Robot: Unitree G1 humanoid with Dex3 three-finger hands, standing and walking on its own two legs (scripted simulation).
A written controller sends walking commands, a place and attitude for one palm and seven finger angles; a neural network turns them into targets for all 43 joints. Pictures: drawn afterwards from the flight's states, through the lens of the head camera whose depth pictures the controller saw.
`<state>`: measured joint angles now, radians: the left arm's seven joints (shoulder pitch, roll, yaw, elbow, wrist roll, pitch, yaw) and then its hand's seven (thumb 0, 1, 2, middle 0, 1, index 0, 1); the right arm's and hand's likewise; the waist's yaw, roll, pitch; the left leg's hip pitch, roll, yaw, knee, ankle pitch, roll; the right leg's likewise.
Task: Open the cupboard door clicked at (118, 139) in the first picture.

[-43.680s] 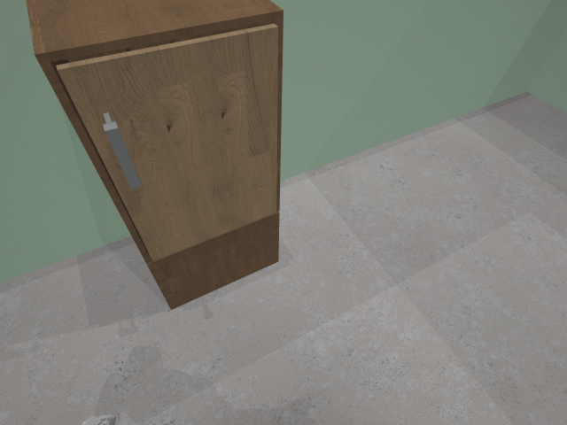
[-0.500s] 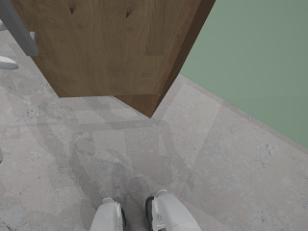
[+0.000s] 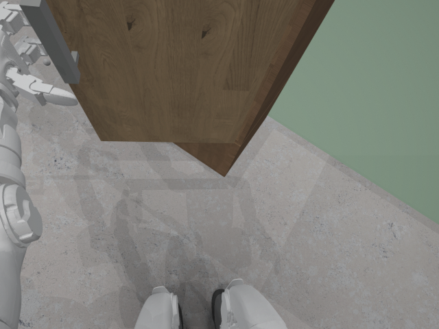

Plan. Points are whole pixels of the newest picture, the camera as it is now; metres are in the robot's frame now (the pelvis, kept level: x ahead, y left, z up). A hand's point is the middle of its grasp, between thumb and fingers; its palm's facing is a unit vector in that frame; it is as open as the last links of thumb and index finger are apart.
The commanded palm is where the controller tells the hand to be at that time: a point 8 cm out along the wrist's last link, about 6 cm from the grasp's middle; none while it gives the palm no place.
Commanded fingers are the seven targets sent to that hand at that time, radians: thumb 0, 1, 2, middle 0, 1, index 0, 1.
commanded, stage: slide the fingers in behind the handle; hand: left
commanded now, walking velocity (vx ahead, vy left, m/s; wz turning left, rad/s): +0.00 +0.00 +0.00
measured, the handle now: (57, 35) +0.59 +0.21 +0.08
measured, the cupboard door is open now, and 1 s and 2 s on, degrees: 36 36 36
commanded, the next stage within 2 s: close the thumb around the handle in 1.02 s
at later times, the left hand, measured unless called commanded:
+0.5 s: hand (68, 61) +0.54 +0.19 +0.08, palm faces -0.01 -1.00 -0.02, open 14.0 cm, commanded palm +0.52 +0.23 +0.07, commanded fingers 0.00 -0.50 0.30 -0.30 -1.20 -0.30 -1.20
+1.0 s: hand (69, 65) +0.53 +0.19 +0.08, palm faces -0.01 -1.00 -0.01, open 14.1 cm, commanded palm +0.51 +0.22 +0.07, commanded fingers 0.00 -0.50 0.30 -0.30 -1.20 -0.30 -1.20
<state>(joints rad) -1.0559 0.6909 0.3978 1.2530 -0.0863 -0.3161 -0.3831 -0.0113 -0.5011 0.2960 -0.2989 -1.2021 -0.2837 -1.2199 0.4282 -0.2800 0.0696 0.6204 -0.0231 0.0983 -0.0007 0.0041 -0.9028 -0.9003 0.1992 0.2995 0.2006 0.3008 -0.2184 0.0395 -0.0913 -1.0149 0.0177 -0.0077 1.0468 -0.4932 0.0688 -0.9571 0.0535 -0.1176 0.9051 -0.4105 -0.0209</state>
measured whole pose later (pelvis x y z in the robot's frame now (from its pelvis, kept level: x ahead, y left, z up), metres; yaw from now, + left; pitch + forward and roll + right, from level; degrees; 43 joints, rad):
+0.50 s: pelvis +0.00 -0.01 +0.00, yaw -1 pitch +25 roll -4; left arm -0.99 0.65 0.45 1.24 -0.07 -0.37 -0.32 -0.01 -0.50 0.30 -0.30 -1.20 -0.30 -1.20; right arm 0.43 -0.28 0.06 0.60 -0.02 0.09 0.01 0.01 -0.90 -0.90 0.20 0.30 0.20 0.30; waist -0.22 0.04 -0.09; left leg -0.97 0.03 0.02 1.03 -0.50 0.06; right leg -0.94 0.07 -0.08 0.92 -0.41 -0.04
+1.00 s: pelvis +0.00 -0.01 +0.00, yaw -1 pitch +24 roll -4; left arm -0.99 0.61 0.41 1.24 -0.09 -0.38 -0.30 -0.01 -0.50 0.30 -0.28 -1.20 -0.28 -1.20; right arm 0.42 -0.28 0.06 0.62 -0.01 0.09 0.01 0.01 -0.90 -0.90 0.20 0.30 0.20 0.30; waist -0.21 0.04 -0.10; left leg -0.96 0.02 0.02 1.03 -0.49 0.06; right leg -0.93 0.06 -0.09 0.93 -0.42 -0.03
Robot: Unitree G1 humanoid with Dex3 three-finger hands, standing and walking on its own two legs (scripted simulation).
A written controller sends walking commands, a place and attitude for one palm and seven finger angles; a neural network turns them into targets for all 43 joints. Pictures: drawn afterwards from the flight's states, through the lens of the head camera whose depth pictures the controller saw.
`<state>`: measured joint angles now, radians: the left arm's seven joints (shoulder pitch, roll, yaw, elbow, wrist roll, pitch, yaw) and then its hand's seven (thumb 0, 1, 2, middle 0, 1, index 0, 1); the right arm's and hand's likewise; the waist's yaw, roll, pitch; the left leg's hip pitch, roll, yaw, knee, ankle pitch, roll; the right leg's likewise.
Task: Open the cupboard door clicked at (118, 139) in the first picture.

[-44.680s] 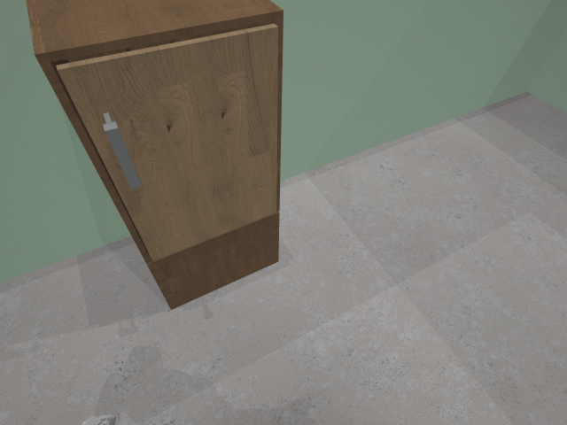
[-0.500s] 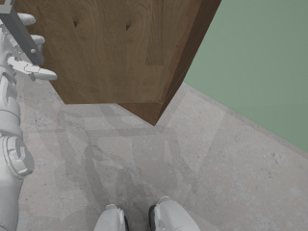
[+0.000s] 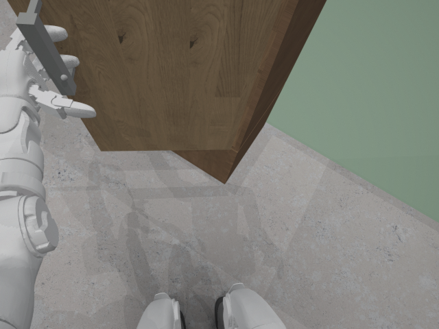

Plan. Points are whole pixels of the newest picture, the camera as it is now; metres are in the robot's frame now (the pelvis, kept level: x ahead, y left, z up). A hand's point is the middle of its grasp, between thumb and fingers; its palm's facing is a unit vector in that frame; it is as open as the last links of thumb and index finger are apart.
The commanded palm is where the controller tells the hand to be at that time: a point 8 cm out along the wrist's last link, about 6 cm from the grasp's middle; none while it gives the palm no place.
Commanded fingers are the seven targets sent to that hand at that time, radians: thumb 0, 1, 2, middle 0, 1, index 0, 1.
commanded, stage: slide the fingers in behind the handle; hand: left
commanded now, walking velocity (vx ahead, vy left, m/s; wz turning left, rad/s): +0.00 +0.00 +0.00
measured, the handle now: (53, 50) +0.59 +0.23 +0.08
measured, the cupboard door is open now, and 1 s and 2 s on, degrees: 36 36 74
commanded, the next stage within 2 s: close the thumb around the handle in 0.02 s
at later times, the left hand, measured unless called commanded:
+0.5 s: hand (64, 78) +0.53 +0.21 +0.07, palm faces -0.01 -1.00 -0.01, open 9.9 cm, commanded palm +0.52 +0.24 +0.07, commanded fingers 0.00 0.62 0.78 -0.38 -1.32 -0.38 -1.32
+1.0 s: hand (65, 76) +0.53 +0.21 +0.07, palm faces +0.00 -1.00 -0.01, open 5.7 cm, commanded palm +0.51 +0.24 +0.07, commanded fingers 0.00 0.90 0.90 -0.40 -1.35 -0.40 -1.35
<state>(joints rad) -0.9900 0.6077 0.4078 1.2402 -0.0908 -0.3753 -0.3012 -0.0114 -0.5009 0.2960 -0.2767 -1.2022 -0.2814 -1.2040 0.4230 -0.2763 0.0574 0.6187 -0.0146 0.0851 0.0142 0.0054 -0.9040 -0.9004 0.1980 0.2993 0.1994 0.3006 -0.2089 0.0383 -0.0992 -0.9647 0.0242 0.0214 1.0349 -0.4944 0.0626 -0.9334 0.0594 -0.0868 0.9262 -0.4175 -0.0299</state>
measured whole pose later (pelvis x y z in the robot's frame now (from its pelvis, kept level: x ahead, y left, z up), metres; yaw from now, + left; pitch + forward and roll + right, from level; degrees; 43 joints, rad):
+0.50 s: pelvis +0.00 +0.01 +0.00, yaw +0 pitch +24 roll -5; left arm -1.01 0.61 0.41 1.26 -0.07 -0.37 -0.29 -0.01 0.10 0.55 -0.34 -1.27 -0.34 -1.27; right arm 0.43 -0.28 0.06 0.62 -0.02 0.09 0.01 0.01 -0.90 -0.90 0.20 0.30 0.20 0.30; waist -0.22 0.04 -0.09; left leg -0.98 0.02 0.02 1.04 -0.50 0.07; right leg -0.94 0.06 -0.08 0.93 -0.42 -0.02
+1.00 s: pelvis +0.00 +0.00 +0.00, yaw +0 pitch +25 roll -5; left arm -1.00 0.62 0.43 1.25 -0.07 -0.37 -0.29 0.01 0.73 0.81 -0.35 -1.35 -0.37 -1.35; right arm 0.43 -0.28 0.06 0.62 -0.02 0.08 0.01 0.01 -0.90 -0.90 0.20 0.30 0.20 0.30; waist -0.22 0.04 -0.10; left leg -0.98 0.03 0.02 1.05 -0.50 0.07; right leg -0.95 0.06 -0.09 0.93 -0.42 -0.03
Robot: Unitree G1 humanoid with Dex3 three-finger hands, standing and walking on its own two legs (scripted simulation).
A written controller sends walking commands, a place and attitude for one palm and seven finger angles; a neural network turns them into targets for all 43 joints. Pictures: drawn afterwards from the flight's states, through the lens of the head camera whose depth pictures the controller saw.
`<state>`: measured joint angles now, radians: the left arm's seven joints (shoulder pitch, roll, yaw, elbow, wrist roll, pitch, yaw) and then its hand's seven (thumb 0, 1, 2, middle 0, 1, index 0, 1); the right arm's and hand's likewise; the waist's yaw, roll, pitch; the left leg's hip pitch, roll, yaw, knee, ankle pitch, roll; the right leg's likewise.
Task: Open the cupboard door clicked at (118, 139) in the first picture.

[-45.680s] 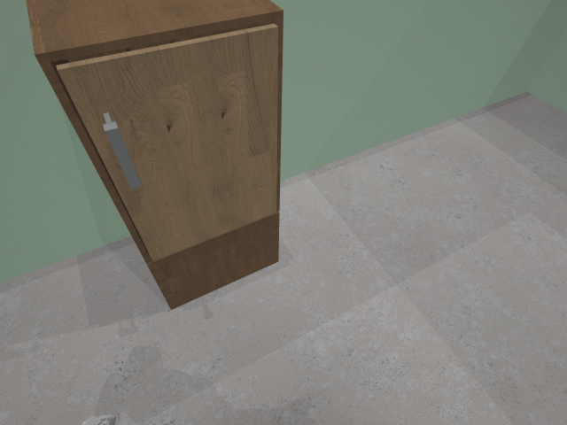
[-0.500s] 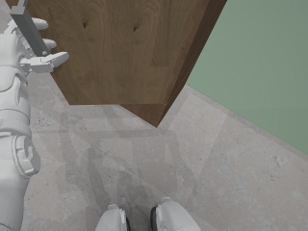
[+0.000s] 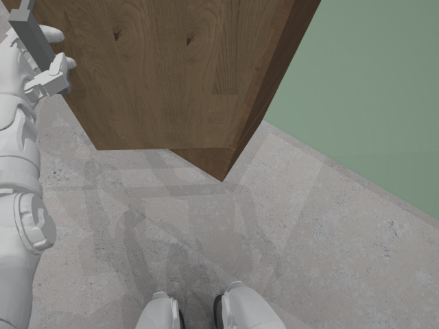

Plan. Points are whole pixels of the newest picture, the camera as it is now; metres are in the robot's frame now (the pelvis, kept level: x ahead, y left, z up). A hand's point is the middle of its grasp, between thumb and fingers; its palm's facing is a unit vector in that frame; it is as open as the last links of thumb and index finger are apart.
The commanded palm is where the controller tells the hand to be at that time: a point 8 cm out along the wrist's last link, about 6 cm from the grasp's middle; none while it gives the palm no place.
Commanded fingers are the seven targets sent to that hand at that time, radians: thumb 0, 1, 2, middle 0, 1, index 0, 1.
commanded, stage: pull the door open along its arc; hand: left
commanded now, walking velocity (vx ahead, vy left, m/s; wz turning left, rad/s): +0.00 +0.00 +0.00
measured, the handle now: (47, 48) +0.59 +0.23 +0.08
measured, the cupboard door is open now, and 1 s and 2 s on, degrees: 36 74 78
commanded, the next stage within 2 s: open thumb and fingers to let go in 1.00 s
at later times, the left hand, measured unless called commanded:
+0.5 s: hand (70, 132) +0.43 +0.18 +0.07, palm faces +0.07 -1.00 +0.06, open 6.1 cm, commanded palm +0.37 +0.23 +0.07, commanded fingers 0.00 0.90 0.90 -0.40 -1.35 -0.40 -1.35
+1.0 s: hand (133, 198) +0.32 +0.09 +0.08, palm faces +0.42 -0.91 +0.00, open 6.1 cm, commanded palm +0.26 +0.13 +0.07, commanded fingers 0.00 0.90 0.90 -0.40 -1.35 -0.40 -1.35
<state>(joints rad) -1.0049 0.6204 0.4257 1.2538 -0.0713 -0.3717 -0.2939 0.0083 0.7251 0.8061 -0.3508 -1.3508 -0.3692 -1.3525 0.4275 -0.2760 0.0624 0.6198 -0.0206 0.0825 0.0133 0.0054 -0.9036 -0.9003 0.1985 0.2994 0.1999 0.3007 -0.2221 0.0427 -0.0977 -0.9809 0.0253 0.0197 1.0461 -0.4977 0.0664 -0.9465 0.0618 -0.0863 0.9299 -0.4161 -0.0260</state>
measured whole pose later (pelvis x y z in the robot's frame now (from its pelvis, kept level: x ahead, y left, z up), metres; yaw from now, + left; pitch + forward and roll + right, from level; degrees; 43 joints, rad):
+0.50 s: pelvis +0.02 +0.00 +0.02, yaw -1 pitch +19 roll -3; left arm -0.40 0.27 0.30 0.64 -0.21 -0.35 -0.14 0.01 0.68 0.73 -0.35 -1.34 -0.36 -1.32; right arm 0.36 -0.25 0.01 0.53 0.02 0.07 0.05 0.01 -0.90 -0.90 0.20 0.30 0.20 0.30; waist -0.09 0.04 -0.16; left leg -0.77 0.01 0.07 0.92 -0.48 0.07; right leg -0.77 0.06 -0.03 0.84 -0.41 -0.02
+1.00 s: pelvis -0.01 -0.04 +0.02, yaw +3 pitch +11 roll +0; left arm -0.10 -0.03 -0.02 0.37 0.00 -0.33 0.45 0.00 0.69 0.76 -0.33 -1.33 -0.33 -1.33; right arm 0.25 -0.20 0.01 0.60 -0.05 0.02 0.03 0.01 -0.90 -0.90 0.20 0.30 0.20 0.30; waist -0.02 0.03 -0.13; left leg -0.66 -0.01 0.02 0.90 -0.44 0.02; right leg -0.67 0.03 -0.08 0.89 -0.42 -0.07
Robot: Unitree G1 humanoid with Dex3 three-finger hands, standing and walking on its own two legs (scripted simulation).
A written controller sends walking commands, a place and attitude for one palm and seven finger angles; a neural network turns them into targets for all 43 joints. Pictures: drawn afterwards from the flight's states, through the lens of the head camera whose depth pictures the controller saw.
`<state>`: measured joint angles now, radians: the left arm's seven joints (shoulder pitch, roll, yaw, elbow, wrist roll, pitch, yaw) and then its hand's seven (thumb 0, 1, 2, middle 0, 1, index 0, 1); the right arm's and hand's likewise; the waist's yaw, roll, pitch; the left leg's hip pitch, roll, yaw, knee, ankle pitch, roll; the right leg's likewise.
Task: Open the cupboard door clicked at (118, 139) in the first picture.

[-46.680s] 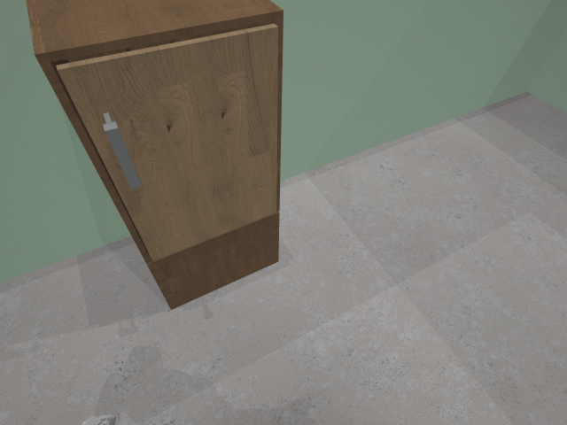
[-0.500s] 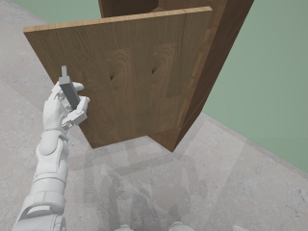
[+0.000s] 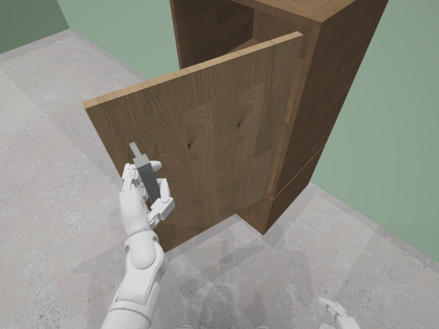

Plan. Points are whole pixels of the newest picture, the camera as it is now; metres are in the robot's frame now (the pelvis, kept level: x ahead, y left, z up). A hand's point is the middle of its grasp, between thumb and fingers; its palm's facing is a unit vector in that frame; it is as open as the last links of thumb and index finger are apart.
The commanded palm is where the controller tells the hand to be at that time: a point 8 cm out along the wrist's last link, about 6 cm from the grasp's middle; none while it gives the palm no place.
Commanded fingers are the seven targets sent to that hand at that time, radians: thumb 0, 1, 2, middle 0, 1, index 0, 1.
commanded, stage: open thumb and fingers to let go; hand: left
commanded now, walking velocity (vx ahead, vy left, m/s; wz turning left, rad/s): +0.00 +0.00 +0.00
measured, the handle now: (147, 178) +0.38 +0.16 +0.06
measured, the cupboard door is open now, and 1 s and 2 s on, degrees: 74 78 79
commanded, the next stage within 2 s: slide the hand sideways off the handle in 0.92 s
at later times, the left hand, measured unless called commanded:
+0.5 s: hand (174, 203) +0.33 +0.10 +0.06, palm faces +0.36 -0.93 -0.01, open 10.2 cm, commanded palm +0.29 +0.15 +0.05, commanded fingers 0.00 -0.50 0.30 -0.30 -1.20 -0.30 -1.20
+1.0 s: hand (172, 204) +0.33 +0.10 +0.05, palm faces +0.31 -0.95 -0.01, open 14.3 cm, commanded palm +0.29 +0.15 +0.05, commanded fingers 0.00 -0.50 0.30 -0.15 -0.30 -0.15 -0.30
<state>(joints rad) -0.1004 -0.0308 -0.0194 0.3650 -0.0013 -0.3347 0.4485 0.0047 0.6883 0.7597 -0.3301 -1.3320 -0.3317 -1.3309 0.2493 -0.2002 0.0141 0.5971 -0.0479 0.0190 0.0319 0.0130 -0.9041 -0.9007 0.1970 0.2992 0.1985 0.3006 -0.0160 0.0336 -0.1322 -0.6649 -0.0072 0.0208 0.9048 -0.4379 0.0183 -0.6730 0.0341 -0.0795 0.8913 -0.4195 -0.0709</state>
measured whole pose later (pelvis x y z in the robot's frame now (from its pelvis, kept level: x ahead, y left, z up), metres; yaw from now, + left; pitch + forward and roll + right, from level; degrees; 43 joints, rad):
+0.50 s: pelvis +0.00 -0.02 +0.00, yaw +2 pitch +11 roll +1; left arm -0.07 -0.03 -0.05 0.36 -0.02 -0.36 0.42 0.01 0.07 0.54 -0.35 -1.26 -0.34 -1.27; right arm 0.19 -0.20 0.01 0.62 -0.05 0.01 0.00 0.01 -0.91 -0.90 0.20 0.30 0.20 0.30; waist 0.00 0.03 -0.12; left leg -0.64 -0.01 0.00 0.87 -0.42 -0.01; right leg -0.65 0.03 -0.10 0.88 -0.43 -0.09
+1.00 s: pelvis +0.00 +0.01 +0.00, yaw +1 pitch +11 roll +0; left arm -0.07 -0.04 -0.12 0.33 0.03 -0.35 0.46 -0.01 -0.50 0.30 -0.45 -0.73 -0.41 -0.75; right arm 0.20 -0.20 0.01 0.60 -0.05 0.02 0.01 0.01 -0.90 -0.90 0.20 0.30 0.20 0.30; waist 0.00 0.04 -0.12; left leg -0.67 -0.03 0.01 0.92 -0.44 0.03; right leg -0.67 0.02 -0.09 0.91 -0.43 -0.06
